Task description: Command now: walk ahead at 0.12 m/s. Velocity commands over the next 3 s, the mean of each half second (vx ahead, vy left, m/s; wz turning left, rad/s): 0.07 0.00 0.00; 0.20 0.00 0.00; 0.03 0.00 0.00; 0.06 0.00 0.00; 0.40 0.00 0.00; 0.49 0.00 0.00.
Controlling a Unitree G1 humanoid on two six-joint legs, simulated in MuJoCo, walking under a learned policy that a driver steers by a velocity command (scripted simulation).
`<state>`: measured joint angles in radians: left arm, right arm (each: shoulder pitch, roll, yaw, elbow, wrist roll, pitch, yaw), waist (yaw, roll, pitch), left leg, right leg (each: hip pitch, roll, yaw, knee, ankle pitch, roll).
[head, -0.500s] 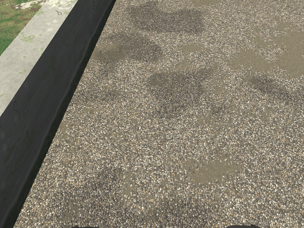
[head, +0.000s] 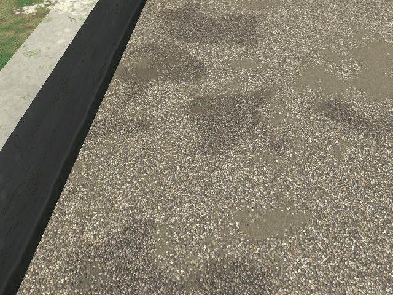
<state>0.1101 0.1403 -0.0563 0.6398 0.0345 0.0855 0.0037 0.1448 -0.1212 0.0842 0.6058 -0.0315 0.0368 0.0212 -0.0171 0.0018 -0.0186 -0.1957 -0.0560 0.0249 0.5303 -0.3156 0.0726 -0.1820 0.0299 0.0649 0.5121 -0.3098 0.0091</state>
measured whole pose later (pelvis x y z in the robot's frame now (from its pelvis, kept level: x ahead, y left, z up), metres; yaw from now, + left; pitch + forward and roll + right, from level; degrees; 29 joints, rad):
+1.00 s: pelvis +0.01 -0.04 +0.01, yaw +0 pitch +0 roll +0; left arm 0.14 0.19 -0.04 0.67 0.01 0.09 0.00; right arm 0.19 -0.19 0.03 0.73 -0.01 0.07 0.00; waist -0.02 0.00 -0.01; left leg -0.11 -0.02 0.00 0.30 -0.20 0.02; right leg -0.10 0.07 0.06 0.29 -0.19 -0.04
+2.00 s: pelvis +0.00 -0.04 +0.01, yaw +0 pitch +0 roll +0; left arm 0.22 0.20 -0.07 0.71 0.01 0.08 0.01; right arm 0.26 -0.20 0.05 0.70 -0.02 0.07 -0.01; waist -0.02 0.01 -0.03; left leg -0.15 -0.01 -0.02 0.38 -0.23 0.01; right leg -0.13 0.08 0.07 0.35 -0.21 -0.05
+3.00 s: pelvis -0.01 -0.01 -0.01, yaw +0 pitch -2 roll -1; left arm 0.10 0.16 -0.05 0.61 0.03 0.08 0.01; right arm 0.12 -0.14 0.06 0.58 -0.02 0.06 0.00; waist -0.02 0.01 0.00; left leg -0.25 -0.04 0.02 0.66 -0.38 0.05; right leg -0.24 0.06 0.08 0.65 -0.37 -0.01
